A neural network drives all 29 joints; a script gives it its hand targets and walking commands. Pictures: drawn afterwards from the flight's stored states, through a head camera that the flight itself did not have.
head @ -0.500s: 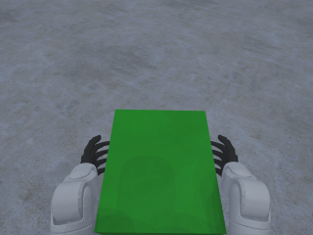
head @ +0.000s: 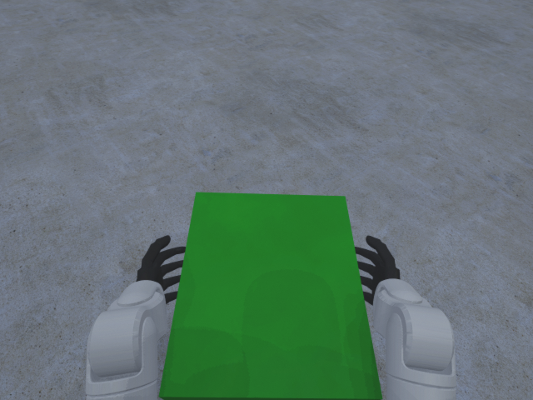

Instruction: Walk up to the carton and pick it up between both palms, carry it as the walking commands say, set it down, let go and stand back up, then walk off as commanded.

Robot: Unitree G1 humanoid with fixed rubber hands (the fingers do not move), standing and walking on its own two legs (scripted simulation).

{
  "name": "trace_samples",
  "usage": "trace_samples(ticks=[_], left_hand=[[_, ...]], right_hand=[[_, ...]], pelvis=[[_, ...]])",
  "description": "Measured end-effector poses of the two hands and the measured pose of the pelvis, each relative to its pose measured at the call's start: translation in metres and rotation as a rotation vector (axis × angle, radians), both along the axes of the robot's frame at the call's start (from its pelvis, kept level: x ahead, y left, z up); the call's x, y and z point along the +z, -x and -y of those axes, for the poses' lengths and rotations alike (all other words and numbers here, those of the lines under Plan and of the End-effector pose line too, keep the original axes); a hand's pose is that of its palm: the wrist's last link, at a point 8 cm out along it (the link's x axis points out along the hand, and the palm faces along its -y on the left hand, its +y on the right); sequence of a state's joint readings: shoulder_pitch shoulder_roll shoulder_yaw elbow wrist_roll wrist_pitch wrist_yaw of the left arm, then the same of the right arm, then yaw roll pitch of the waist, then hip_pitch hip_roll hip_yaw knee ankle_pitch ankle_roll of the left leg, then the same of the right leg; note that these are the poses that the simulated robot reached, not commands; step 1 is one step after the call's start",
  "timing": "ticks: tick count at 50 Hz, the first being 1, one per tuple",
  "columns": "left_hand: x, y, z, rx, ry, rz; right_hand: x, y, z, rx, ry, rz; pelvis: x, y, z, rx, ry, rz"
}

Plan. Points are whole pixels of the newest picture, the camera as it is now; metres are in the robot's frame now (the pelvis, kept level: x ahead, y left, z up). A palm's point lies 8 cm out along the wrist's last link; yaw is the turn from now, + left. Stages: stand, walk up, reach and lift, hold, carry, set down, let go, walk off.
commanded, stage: carry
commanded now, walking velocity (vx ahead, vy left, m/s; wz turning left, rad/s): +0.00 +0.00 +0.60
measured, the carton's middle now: (267, 310) +0.27 +0.01 -0.02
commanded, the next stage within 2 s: none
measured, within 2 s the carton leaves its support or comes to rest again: neither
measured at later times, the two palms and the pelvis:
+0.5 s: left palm (76, 350) +0.17 +0.22 +0.10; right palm (346, 289) +0.26 -0.09 +0.10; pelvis -0.04 +0.00 +0.01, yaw +18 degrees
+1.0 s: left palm out of the picture +0.05 +0.29 +0.09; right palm (253, 317) +0.22 +0.03 +0.08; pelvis -0.09 +0.02 +0.00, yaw +34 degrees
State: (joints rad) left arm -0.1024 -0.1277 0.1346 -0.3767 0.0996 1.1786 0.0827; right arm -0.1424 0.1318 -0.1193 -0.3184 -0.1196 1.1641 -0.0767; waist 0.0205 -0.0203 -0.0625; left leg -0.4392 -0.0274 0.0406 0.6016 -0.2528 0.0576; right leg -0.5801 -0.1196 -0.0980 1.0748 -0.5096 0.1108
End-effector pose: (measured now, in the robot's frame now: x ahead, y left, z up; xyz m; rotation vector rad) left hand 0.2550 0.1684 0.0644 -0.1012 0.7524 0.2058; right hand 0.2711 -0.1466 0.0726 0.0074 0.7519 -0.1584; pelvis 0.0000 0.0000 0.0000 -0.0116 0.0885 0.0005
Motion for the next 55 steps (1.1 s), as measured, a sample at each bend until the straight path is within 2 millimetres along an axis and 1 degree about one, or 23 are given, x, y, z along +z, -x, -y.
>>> trace_samples(ticks=[3,5,10,13,15,19,21,24,27,29,31,33,35,37,40,43,47,50,53,55], left_hand=[[0.007,0.009,-0.009,0.030,-0.004,0.024],[0.013,0.014,-0.012,0.040,-0.012,0.044],[0.023,0.026,-0.009,0.049,-0.041,0.061],[0.025,0.036,-0.004,0.057,-0.065,0.068],[0.026,0.045,-0.003,0.063,-0.077,0.055],[0.032,0.063,-0.011,0.101,-0.088,0.037],[0.036,0.070,-0.021,0.132,-0.090,0.045],[0.038,0.083,-0.040,0.190,-0.090,0.059],[0.033,0.099,-0.067,0.256,-0.078,0.064],[0.025,0.112,-0.088,0.300,-0.068,0.065],[0.014,0.126,-0.109,0.349,-0.050,0.058],[0.005,0.144,-0.123,0.399,-0.032,0.027],[-0.001,0.161,-0.132,0.437,-0.019,-0.003],[-0.004,0.176,-0.137,0.468,-0.009,-0.015],[0.001,0.190,-0.140,0.498,-0.014,0.002],[0.011,0.197,-0.140,0.512,-0.036,0.031],[0.023,0.203,-0.133,0.521,-0.068,0.048],[0.028,0.209,-0.126,0.528,-0.097,0.046],[0.031,0.220,-0.120,0.542,-0.103,0.020],[0.035,0.228,-0.120,0.558,-0.108,0.012]], right_hand=[[0.005,0.001,-0.010,0.027,-0.008,0.024],[0.009,0.002,-0.012,0.037,-0.016,0.043],[0.012,0.010,-0.010,0.050,-0.040,0.061],[0.009,0.016,-0.006,0.060,-0.060,0.070],[0.009,0.021,-0.005,0.069,-0.065,0.059],[0.015,0.025,-0.015,0.107,-0.078,0.042],[0.019,0.023,-0.027,0.141,-0.076,0.052],[0.024,0.017,-0.051,0.205,-0.064,0.068],[0.024,0.014,-0.084,0.273,-0.049,0.075],[0.020,0.013,-0.109,0.315,-0.040,0.078],[0.012,0.016,-0.135,0.351,-0.037,0.069],[0.003,0.022,-0.155,0.394,-0.022,0.039],[-0.003,0.030,-0.169,0.438,-0.002,0.010],[-0.005,0.037,-0.178,0.468,0.004,-0.003],[-0.002,0.043,-0.185,0.493,-0.010,0.012],[0.004,0.046,-0.187,0.508,-0.031,0.042],[0.010,0.049,-0.183,0.519,-0.058,0.060],[0.009,0.052,-0.178,0.529,-0.079,0.066],[0.012,0.057,-0.176,0.546,-0.083,0.043],[0.016,0.060,-0.180,0.562,-0.088,0.036]], pelvis=[[0.002,0.008,-0.002,0.029,0.003,-0.009],[0.003,0.012,-0.002,0.047,0.006,-0.017],[0.005,0.021,0.003,0.099,0.014,-0.026],[0.001,0.026,0.009,0.129,0.010,-0.018],[0.004,0.028,0.012,0.155,-0.005,-0.012],[0.010,0.032,0.010,0.212,-0.034,0.002],[0.011,0.035,0.008,0.240,-0.041,0.003],[0.009,0.040,0.001,0.286,-0.049,0.002],[0.004,0.046,-0.011,0.335,-0.053,-0.001],[-0.003,0.050,-0.022,0.367,-0.047,0.000],[-0.009,0.056,-0.031,0.394,-0.048,-0.006],[-0.008,0.063,-0.036,0.413,-0.028,-0.005],[-0.005,0.070,-0.038,0.433,-0.012,-0.003],[-0.003,0.076,-0.038,0.456,-0.006,-0.004],[-0.001,0.084,-0.037,0.488,-0.002,-0.010],[0.001,0.088,-0.035,0.517,0.003,-0.019],[0.002,0.089,-0.028,0.559,0.011,-0.024],[0.000,0.089,-0.022,0.589,0.005,-0.018],[0.006,0.089,-0.019,0.631,-0.025,-0.013],[0.010,0.091,-0.020,0.652,-0.037,-0.010]])
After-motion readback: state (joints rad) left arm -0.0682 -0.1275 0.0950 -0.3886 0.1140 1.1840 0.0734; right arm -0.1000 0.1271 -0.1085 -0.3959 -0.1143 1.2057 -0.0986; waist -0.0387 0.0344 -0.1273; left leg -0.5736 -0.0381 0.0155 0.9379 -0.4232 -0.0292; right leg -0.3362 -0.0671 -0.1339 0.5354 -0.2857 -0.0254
